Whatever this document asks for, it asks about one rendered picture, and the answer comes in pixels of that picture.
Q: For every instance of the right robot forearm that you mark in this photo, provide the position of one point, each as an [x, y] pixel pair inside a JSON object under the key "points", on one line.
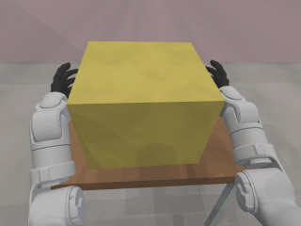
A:
{"points": [[249, 142]]}

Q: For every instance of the robot right upper arm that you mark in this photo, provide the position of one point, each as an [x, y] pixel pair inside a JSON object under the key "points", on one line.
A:
{"points": [[268, 195]]}

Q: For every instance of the table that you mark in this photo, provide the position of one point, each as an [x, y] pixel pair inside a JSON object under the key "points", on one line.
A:
{"points": [[215, 167]]}

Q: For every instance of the robot right hand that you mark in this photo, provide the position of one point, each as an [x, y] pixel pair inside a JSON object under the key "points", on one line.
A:
{"points": [[219, 74]]}

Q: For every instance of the robot left upper arm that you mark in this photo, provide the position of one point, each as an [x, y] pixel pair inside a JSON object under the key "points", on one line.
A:
{"points": [[65, 206]]}

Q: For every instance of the left robot forearm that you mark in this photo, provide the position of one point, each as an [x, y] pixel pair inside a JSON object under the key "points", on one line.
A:
{"points": [[50, 142]]}

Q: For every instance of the robot left hand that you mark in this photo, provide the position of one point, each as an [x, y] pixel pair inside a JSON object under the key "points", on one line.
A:
{"points": [[61, 82]]}

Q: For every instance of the carton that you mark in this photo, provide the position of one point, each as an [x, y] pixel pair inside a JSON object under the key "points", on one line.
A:
{"points": [[142, 104]]}

